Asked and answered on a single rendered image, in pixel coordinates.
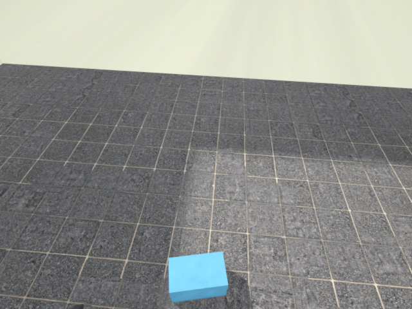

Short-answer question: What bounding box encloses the carton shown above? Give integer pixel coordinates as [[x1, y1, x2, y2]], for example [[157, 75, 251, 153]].
[[169, 252, 229, 303]]

